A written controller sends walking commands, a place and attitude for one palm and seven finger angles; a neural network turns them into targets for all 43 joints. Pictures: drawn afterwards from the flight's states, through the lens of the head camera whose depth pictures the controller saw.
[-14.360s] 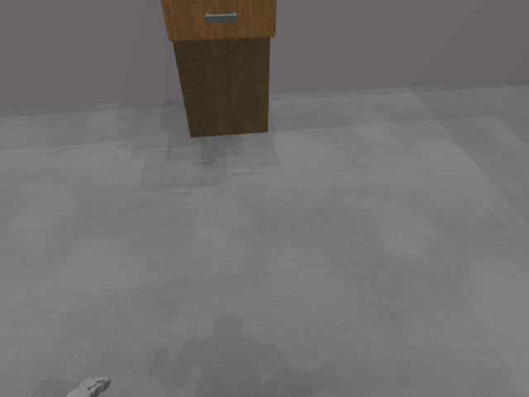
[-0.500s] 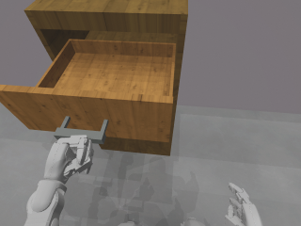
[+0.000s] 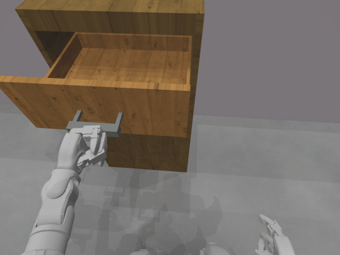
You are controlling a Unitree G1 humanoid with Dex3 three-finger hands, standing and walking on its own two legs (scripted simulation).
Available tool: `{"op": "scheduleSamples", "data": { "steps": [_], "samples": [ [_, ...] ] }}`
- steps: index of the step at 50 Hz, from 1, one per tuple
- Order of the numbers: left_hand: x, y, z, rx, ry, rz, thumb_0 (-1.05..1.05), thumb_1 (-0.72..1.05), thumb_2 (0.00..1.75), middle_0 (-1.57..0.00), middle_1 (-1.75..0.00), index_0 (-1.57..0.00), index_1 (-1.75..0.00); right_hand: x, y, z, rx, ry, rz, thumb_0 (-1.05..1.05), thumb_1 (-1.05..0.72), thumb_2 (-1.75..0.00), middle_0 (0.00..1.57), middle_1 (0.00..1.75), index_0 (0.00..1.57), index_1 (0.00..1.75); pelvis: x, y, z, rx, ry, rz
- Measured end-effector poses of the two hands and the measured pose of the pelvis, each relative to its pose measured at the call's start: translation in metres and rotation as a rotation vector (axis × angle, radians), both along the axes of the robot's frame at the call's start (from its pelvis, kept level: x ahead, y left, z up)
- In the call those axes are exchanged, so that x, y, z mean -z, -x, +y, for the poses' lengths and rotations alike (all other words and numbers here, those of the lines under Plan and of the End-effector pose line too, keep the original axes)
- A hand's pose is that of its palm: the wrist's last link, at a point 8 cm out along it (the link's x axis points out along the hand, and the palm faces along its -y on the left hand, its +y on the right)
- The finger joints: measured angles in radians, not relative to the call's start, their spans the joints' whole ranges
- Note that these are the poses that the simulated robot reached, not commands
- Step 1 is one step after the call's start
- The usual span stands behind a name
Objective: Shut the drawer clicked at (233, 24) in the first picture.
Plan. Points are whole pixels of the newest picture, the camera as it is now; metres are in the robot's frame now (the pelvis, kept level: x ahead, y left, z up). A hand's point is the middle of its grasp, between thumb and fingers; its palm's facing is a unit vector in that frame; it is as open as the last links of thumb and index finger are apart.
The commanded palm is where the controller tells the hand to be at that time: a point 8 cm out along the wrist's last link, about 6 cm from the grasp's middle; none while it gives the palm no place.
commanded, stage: push the drawer shut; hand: left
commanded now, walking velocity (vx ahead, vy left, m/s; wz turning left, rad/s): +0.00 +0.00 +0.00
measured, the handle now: (96, 122) +0.41 +0.20 +0.07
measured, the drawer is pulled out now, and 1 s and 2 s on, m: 0.21 0.08 0.00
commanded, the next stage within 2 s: pull the fist back off the drawer in 1.98 s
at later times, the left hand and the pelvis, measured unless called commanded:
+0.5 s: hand (113, 123) +0.41 +0.16 +0.07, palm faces -0.05 -1.00 -0.06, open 3.0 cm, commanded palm +0.39 +0.21 +0.07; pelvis +0.01 +0.00 +0.00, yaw -1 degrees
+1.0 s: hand (118, 108) +0.46 +0.15 +0.07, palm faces -0.05 -1.00 -0.06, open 3.0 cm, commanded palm +0.45 +0.21 +0.07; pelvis +0.00 +0.00 +0.00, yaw -1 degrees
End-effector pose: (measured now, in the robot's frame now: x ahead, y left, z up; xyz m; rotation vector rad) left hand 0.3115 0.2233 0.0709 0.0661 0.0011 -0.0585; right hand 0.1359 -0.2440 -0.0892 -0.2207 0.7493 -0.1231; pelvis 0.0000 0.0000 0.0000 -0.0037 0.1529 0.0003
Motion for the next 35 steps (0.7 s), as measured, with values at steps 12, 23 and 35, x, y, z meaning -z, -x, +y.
{"op": "scheduleSamples", "data": {
  "steps": [12, 23, 35],
  "samples": [
    [0.002, -0.042, -0.005, -0.002, 0.003, 0.011, -0.05, 0.76, 0.93, -1.4, -1.6, -1.4, -1.6, 0.009, 0.017, -0.006, 0.026, 0.007, 0.111, 0.02, -0.9, -0.9, 0.21, 0.3, 0.2, 0.3, -0.001, -0.005, -0.001, 0.002, -0.002, 0.028],
    [0.0, -0.073, -0.011, -0.003, 0.005, 0.016, -0.03, 0.8, 0.93, -1.4, -1.6, -1.4, -1.6, 0.012, 0.032, -0.01, 0.064, -0.001, 0.184, 0.02, -0.9, -0.9, 0.21, 0.3, 0.2, 0.3, -0.003, -0.013, -0.001, 0.015, -0.003, 0.043],
    [0.001, -0.09, -0.013, -0.011, 0.008, 0.009, -0.04, 0.8, 0.94, -1.4, -1.6, -1.4, -1.6, 0.018, 0.048, -0.013, 0.081, 0.002, 0.259, 0.01, -0.9, -0.9, 0.21, 0.3, 0.2, 0.3, -0.001, -0.01, -0.003, 0.015, -0.004, 0.053]
  ]
}}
